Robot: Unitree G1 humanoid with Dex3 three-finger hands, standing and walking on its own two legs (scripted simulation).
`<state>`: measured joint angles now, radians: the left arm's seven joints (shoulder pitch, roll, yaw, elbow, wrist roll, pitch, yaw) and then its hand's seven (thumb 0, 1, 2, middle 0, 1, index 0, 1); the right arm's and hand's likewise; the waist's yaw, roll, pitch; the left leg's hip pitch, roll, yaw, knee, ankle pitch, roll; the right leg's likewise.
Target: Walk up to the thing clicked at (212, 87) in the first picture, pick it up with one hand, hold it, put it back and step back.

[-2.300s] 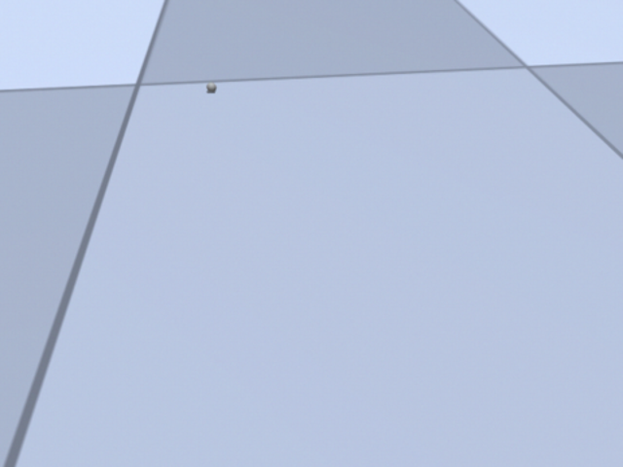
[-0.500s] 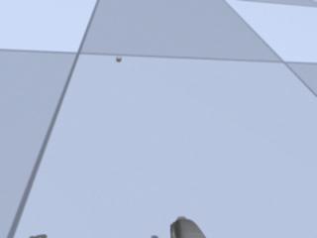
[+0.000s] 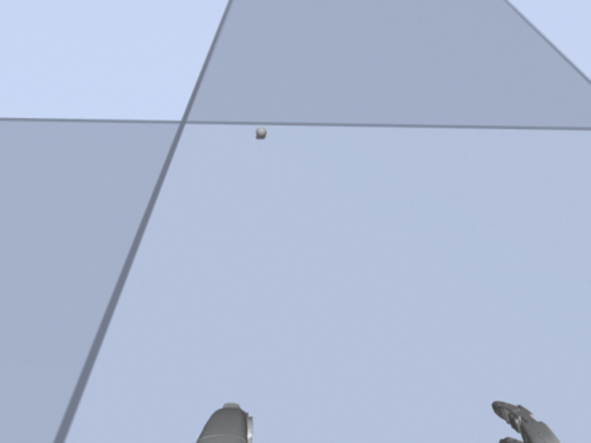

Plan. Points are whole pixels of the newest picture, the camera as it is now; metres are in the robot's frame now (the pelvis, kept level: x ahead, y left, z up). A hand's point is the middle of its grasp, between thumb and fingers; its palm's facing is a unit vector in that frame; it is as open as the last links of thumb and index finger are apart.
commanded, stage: walk up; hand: left
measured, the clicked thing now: (261, 132) +1.75 +0.21 -0.74
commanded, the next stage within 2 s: none
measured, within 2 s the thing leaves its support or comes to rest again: neither
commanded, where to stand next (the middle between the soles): +1.37 -0.05 m, yaw +1 degrees
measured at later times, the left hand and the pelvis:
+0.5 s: hand (150, 287) +0.41 +0.29 -0.14, palm faces -0.09 -0.94 -0.33, open 7.4 cm; pelvis +0.31 +0.02 +0.00, yaw -1 degrees
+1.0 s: hand (196, 211) +0.60 +0.24 -0.14, palm faces +0.01 -0.93 -0.37, open 7.4 cm; pelvis +0.56 -0.04 +0.00, yaw +0 degrees
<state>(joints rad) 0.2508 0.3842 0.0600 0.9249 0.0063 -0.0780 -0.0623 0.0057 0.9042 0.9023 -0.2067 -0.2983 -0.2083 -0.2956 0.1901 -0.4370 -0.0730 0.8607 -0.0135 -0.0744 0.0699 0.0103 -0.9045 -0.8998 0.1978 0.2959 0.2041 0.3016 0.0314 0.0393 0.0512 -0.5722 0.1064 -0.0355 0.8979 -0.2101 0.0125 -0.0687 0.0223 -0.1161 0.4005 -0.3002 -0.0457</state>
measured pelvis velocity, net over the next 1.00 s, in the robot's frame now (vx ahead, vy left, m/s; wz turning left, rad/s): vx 0.56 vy -0.04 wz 0.00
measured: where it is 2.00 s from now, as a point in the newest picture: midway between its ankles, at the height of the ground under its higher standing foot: (312, 242)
